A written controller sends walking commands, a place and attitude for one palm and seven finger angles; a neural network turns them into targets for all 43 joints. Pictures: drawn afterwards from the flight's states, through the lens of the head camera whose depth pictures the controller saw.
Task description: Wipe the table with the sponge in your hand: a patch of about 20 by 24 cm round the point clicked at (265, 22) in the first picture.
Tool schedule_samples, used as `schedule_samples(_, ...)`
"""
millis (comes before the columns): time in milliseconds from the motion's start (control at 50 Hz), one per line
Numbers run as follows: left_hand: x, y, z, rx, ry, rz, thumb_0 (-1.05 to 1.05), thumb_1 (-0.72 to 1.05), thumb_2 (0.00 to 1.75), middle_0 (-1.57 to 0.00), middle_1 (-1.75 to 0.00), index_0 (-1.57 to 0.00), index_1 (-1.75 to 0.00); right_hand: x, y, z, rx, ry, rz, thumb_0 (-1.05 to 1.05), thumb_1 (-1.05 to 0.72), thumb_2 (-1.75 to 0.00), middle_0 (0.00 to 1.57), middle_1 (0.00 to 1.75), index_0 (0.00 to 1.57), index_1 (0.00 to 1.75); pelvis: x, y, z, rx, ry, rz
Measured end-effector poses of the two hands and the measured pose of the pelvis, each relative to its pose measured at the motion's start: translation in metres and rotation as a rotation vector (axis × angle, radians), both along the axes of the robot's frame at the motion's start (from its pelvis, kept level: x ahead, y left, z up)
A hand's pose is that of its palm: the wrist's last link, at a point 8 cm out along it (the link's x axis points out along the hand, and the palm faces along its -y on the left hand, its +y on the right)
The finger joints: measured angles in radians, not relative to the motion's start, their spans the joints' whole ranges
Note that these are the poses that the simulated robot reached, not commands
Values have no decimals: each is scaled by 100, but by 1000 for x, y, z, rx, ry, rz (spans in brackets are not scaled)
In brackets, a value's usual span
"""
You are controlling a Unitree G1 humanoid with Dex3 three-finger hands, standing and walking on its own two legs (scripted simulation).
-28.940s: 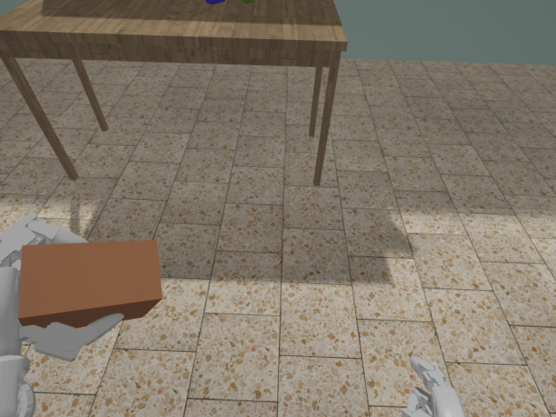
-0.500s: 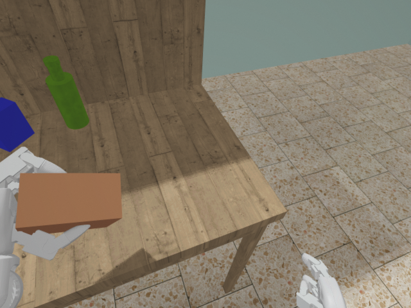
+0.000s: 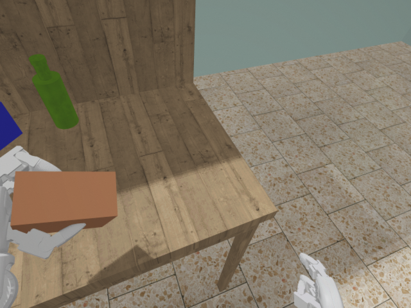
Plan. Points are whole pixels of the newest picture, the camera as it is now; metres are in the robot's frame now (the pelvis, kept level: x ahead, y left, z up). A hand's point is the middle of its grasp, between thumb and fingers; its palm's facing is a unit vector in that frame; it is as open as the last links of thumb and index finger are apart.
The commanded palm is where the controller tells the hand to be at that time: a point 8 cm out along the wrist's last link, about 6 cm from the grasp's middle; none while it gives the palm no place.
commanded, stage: shuffle to correct the standing spot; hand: left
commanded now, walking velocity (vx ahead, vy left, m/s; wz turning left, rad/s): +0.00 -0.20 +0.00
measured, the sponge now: (80, 203) +0.24 +0.21 +0.13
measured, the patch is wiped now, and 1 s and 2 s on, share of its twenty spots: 0.00 0.00 0.00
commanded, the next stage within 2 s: none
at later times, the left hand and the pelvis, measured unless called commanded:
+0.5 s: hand (93, 203) +0.23 +0.19 +0.15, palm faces +0.32 -0.86 -0.38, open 10.2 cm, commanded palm +0.17 +0.23 +0.17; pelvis +0.01 -0.05 -0.01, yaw +0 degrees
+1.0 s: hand (95, 212) +0.21 +0.18 +0.15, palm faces +0.34 -0.86 -0.38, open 10.2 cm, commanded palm +0.16 +0.22 +0.17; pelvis +0.00 -0.06 -0.01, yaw +0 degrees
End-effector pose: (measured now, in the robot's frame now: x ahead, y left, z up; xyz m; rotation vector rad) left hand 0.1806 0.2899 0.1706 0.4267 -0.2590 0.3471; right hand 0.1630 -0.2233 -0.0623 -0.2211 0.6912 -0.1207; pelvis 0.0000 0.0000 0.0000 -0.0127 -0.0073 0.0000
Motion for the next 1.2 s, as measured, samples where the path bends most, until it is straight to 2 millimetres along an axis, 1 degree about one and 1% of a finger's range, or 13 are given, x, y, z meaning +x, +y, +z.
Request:
schedule_samples(140, 6, -17, -5, -19, 15, -18, -2, -52, 104, -70, -135, -73, -135, 5, -10, 0, 9, 0, 5, 1, -90, -90, 20, 30, 20, 30, 1, -13, -1, -2, 8, -2)
schedule_samples(300, 8, -38, 2, 14, 20, -43, -2, -52, 104, -70, -135, -73, -135, 6, -33, -5, 12, 10, -15, 1, -90, -90, 20, 30, 20, 30, 3, -31, -4, -4, 14, -7)
schedule_samples(380, 9, -47, 3, 21, 36, -42, -2, -52, 104, -70, -135, -73, -135, 4, -47, -9, 12, 18, -32, 1, -90, -90, 20, 30, 20, 30, 4, -40, -5, -3, 16, -9)
schedule_samples(500, 9, -60, -3, 7, 60, -39, -2, -52, 104, -70, -135, -73, -135, -1, -66, -15, 2, 36, -61, 1, -90, -90, 20, 30, 20, 30, 6, -51, -8, -3, 18, -7)
schedule_samples(620, 9, -68, -2, 0, 44, -45, -2, -52, 104, -70, -135, -73, -135, -6, -78, -18, -14, 55, -79, 1, -90, -90, 20, 30, 20, 29, 8, -57, -10, 1, 13, 0)
schedule_samples(780, 6, -71, 7, 42, 24, -55, -2, -52, 104, -70, -135, -73, -135, -6, -78, -17, -2, 44, -74, 1, -90, -90, 20, 30, 20, 29, 5, -61, -10, 2, 9, 0)
schedule_samples(1000, -4, -68, -3, 2, 51, -28, -2, -52, 104, -70, -135, -74, -135, -8, -71, -19, 8, 53, -50, 1, -90, -90, 20, 30, 20, 30, 2, -60, -10, 2, 7, 6)
schedule_samples(1200, 1, -66, 6, 30, 19, -39, -2, -52, 104, -70, -135, -74, -135, -4, -65, -16, 16, 38, -40, 1, -90, -90, 20, 30, 20, 30, 0, -59, -8, 1, 7, 5)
